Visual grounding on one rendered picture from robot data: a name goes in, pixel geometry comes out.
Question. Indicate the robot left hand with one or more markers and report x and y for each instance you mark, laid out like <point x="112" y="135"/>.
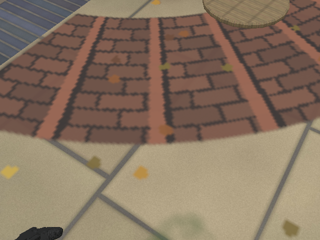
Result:
<point x="44" y="233"/>

